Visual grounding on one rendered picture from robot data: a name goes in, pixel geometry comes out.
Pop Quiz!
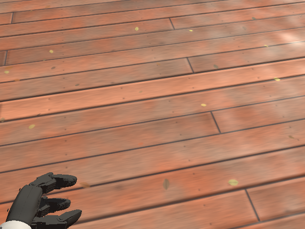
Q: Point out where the left robot hand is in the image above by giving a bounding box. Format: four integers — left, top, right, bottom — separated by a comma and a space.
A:
6, 172, 82, 229

